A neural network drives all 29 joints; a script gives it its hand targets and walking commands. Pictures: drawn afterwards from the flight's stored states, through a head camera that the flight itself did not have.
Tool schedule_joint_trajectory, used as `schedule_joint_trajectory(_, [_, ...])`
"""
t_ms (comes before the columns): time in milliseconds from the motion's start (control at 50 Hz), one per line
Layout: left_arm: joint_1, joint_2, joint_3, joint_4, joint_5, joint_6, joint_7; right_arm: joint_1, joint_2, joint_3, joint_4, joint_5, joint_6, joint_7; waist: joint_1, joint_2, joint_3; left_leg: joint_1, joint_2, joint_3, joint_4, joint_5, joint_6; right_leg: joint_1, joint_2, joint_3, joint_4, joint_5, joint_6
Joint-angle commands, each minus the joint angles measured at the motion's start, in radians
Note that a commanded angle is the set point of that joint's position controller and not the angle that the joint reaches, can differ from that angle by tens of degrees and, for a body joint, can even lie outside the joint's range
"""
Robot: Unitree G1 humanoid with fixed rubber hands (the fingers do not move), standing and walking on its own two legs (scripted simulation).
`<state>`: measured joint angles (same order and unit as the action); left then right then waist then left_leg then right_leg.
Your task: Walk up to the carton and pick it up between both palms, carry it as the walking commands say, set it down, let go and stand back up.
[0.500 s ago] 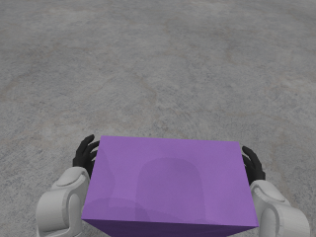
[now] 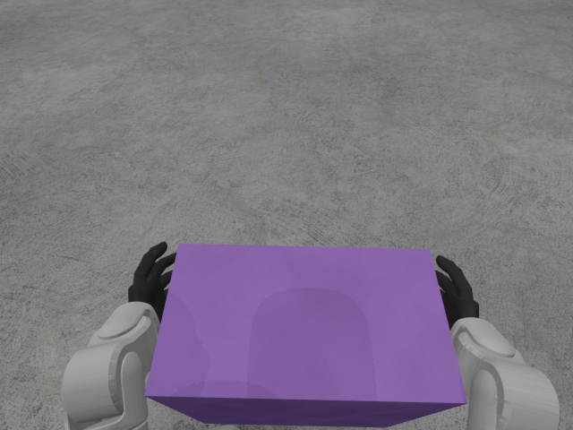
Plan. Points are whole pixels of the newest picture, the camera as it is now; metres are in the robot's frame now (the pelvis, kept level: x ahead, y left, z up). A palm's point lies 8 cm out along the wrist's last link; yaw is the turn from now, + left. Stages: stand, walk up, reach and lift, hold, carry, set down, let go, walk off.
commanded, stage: carry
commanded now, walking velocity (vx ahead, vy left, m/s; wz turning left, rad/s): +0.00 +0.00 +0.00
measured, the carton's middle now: (298, 350) +0.22 +0.00 +0.02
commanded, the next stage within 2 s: none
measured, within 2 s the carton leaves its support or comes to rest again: neither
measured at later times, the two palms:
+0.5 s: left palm (137, 212) +0.41 +0.23 +0.09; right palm (382, 228) +0.37 -0.13 +0.08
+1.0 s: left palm (140, 220) +0.39 +0.22 +0.09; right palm (390, 236) +0.36 -0.14 +0.08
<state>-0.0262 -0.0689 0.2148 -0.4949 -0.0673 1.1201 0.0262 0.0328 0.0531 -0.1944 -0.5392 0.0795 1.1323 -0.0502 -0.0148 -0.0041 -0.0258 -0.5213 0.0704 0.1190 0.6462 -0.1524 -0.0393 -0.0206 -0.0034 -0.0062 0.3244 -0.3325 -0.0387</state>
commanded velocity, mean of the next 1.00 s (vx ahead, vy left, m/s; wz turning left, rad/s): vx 0.00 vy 0.00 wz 0.00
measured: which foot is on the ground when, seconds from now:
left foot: up 0.00-0.04, down 0.06-1.00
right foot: down 0.00-0.08, up 0.10-0.26, down 0.28-1.00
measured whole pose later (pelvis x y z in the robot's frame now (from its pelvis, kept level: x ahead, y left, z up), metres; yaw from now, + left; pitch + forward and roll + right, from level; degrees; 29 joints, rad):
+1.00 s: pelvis +0.14 +0.06 -0.01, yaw -3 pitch +1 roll +0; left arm -0.05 -0.05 0.19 -0.42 -0.04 1.18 0.04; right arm 0.02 0.06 -0.20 -0.47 0.05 1.19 -0.04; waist 0.01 0.00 -0.10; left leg -0.24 0.00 0.19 0.49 -0.27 0.07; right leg -0.18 -0.05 -0.11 0.48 -0.31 0.02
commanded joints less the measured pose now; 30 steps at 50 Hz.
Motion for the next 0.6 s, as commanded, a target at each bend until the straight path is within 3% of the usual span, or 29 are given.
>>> schedule_joint_trajectory(0, [-0.291, -0.613, -0.713, -0.135, -0.120, 0.019, -0.068, -0.428, 0.671, 0.795, -0.134, 0.170, 0.015, 0.076, 0.032, -0.190, -0.211, 0.234, -0.089, 0.088, -0.192, 0.138, 0.021, 0.046, -0.159, -0.056, 0.160, 0.989, -0.030])
schedule_joint_trajectory(20, [-0.304, -0.604, -0.721, -0.146, -0.120, 0.025, -0.063, -0.423, 0.666, 0.787, -0.131, 0.170, 0.021, 0.078, 0.017, -0.162, -0.247, 0.373, -0.078, 0.091, -0.275, 0.259, 0.017, -0.004, -0.148, -0.073, 0.231, 0.935, 0.002])
schedule_joint_trajectory(40, [-0.314, -0.592, -0.734, -0.147, -0.119, 0.036, -0.058, -0.415, 0.659, 0.770, -0.115, 0.164, 0.029, 0.081, 0.012, -0.094, -0.285, 0.520, 0.019, 0.017, -0.261, 0.464, 0.026, -0.100, -0.129, -0.081, 0.311, 0.731, 0.031])
schedule_joint_trajectory(60, [-0.326, -0.579, -0.741, -0.143, -0.122, 0.048, -0.058, -0.383, 0.632, 0.745, -0.081, 0.147, 0.035, 0.079, 0.019, 0.100, -0.312, 0.663, 0.238, -0.195, -0.192, 0.938, 0.093, -0.266, -0.073, -0.104, 0.436, 0.295, 0.066])
schedule_joint_trajectory(80, [-0.335, -0.592, -0.749, -0.139, -0.136, 0.054, -0.062, -0.358, 0.645, 0.730, -0.053, 0.140, 0.035, 0.077, 0.012, 0.314, -0.338, 0.739, 0.330, -0.362, -0.224, 1.114, 0.203, -0.405, 0.017, -0.078, 0.585, -0.225, 0.070])
schedule_joint_trajectory(100, [-0.338, -0.611, -0.764, -0.133, -0.137, 0.053, -0.066, -0.356, 0.662, 0.729, -0.064, 0.143, 0.035, 0.081, 0.013, 0.238, -0.356, 0.672, 0.307, -0.302, -0.242, 1.017, 0.204, -0.362, -0.015, 0.016, 0.607, -0.248, 0.058])
schedule_joint_trajectory(140, [-0.366, -0.679, -0.793, -0.134, -0.159, 0.045, -0.076, -0.374, 0.691, 0.726, -0.087, 0.140, 0.021, 0.093, 0.018, 0.153, -0.325, 0.577, 0.248, -0.184, -0.294, 0.662, 0.149, -0.326, -0.059, 0.023, 0.435, -0.207, 0.062])
schedule_joint_trajectory(160, [-0.374, -0.705, -0.802, -0.129, -0.164, 0.042, -0.077, -0.393, 0.704, 0.729, -0.101, 0.143, 0.016, 0.099, 0.017, 0.153, -0.297, 0.535, 0.215, -0.137, -0.313, 0.548, 0.134, -0.301, -0.058, 0.003, 0.325, -0.173, 0.060])
schedule_joint_trajectory(220, [-0.348, -0.711, -0.802, -0.123, -0.145, 0.035, -0.068, -0.385, 0.700, 0.734, -0.109, 0.147, 0.013, 0.106, 0.017, 0.135, -0.298, 0.503, 0.174, -0.104, -0.326, 0.357, 0.114, -0.244, -0.028, -0.060, 0.190, -0.040, 0.058])
schedule_joint_trajectory(260, [-0.341, -0.697, -0.795, -0.127, -0.137, 0.036, -0.064, -0.390, 0.683, 0.737, -0.110, 0.148, 0.017, 0.109, 0.022, 0.106, -0.290, 0.453, 0.156, -0.096, -0.326, 0.215, 0.099, -0.205, -0.051, -0.068, 0.114, 0.093, 0.055])
schedule_joint_trajectory(300, [-0.334, -0.680, -0.779, -0.111, -0.118, 0.039, -0.062, -0.414, 0.670, 0.748, -0.109, 0.152, 0.024, 0.114, 0.024, 0.067, -0.256, 0.409, 0.133, -0.080, -0.306, 0.128, 0.085, -0.210, -0.107, -0.022, 0.101, 0.154, 0.043])
schedule_joint_trajectory(360, [-0.363, -0.653, -0.764, -0.094, -0.114, 0.051, -0.062, -0.428, 0.655, 0.745, -0.096, 0.152, 0.035, 0.112, 0.020, 0.021, -0.218, 0.428, 0.112, -0.085, -0.263, 0.278, 0.059, -0.220, -0.139, -0.013, 0.102, 0.206, 0.042])
schedule_joint_trajectory(460, [-0.353, -0.650, -0.759, -0.064, -0.134, 0.064, -0.064, -0.399, 0.641, 0.719, -0.079, 0.131, 0.045, 0.097, 0.022, 0.026, -0.260, 0.490, 0.111, -0.069, -0.178, 0.576, 0.062, -0.204, -0.139, -0.035, 0.155, 0.373, 0.051])
schedule_joint_trajectory(580, [-0.379, -0.666, -0.767, -0.069, -0.151, 0.064, -0.072, -0.413, 0.654, 0.714, -0.088, 0.128, 0.047, 0.094, 0.022, 0.023, -0.276, 0.499, 0.105, -0.061, -0.150, 0.648, 0.077, -0.182, -0.129, -0.056, 0.175, 0.423, 0.055])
